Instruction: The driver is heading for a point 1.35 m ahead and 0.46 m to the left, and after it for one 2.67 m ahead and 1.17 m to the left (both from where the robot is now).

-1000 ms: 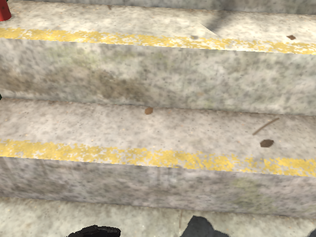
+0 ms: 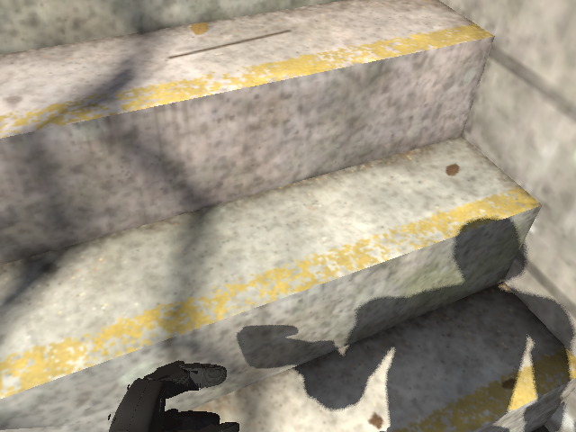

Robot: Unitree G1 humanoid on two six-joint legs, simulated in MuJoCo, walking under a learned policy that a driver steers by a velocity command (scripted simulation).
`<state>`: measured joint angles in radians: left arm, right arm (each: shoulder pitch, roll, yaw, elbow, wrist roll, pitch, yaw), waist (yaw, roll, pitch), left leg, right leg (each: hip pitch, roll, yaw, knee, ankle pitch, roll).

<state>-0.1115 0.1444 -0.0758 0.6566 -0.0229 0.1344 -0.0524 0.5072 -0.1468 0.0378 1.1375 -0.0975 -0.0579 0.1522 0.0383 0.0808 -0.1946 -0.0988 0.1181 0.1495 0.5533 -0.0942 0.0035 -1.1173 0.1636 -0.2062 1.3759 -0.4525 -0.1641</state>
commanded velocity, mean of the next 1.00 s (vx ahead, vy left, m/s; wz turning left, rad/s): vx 0.06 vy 0.00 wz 0.25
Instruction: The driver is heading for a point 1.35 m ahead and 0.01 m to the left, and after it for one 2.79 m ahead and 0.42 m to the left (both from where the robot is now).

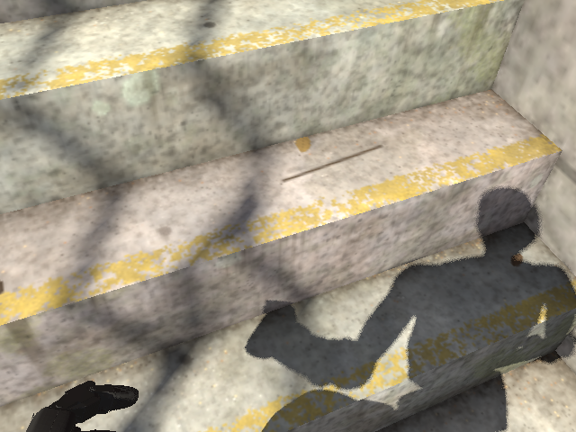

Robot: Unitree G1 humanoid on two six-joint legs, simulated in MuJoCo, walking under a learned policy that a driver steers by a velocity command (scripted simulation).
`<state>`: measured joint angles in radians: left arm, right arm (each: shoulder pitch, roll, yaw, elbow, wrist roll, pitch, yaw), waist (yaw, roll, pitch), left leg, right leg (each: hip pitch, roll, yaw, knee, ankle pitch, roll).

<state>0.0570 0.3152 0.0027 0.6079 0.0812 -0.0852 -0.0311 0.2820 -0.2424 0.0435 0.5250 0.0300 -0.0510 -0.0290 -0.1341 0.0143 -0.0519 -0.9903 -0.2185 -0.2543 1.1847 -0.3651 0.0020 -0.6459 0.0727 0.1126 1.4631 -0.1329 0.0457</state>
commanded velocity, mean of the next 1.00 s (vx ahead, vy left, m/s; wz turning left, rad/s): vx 0.00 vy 0.00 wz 0.25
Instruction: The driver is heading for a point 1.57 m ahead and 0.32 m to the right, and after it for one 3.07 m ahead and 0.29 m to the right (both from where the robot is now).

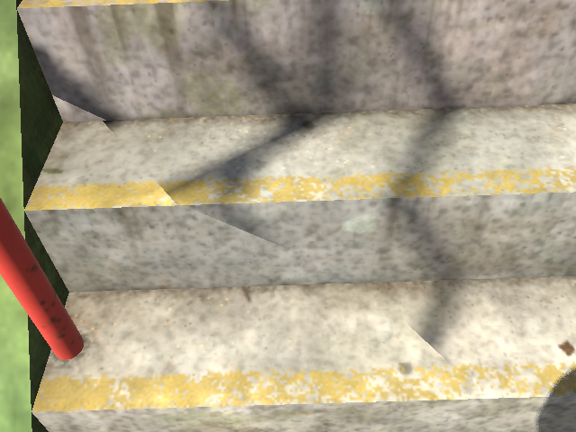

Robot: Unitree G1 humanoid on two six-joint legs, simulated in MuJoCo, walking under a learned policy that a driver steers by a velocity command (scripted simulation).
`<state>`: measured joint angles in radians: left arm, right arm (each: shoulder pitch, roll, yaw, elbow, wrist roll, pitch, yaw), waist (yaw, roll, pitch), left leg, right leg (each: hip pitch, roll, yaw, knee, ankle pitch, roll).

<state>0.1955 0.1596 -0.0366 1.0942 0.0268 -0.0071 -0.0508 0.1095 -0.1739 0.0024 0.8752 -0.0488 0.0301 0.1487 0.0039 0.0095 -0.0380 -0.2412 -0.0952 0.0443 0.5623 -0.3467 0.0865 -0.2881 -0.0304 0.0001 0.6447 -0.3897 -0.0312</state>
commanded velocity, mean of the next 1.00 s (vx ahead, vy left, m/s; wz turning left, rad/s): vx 0.17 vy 0.00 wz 0.01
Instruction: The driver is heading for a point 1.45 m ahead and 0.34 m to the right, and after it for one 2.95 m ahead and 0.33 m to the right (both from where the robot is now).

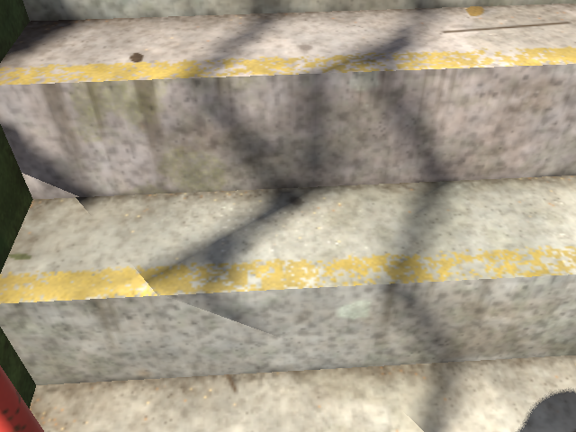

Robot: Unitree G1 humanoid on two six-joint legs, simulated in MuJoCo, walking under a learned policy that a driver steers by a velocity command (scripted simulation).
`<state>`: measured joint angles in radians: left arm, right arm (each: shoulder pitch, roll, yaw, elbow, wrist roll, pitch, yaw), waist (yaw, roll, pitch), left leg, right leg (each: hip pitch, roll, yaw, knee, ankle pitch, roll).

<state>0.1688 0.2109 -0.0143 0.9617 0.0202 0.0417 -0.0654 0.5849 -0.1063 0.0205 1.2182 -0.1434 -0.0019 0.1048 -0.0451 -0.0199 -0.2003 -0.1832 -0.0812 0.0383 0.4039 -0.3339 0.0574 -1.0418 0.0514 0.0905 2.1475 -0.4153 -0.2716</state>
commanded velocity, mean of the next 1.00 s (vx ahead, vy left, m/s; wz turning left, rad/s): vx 0.49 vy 0.00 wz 0.00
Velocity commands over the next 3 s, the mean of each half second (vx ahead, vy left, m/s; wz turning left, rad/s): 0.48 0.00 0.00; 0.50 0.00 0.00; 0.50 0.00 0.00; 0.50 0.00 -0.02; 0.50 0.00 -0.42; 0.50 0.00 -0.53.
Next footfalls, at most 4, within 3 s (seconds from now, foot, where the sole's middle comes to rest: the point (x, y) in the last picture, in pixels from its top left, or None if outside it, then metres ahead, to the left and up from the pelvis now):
0.12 right None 0.03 -0.12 -0.57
0.46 left None -0.08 0.09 -0.77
0.60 right None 0.10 -0.03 -0.56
1.04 left None -0.11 0.17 -0.77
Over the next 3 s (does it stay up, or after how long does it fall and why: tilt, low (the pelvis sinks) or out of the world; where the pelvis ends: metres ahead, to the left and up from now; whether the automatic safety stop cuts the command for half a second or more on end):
stays up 0.55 -0.11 0.62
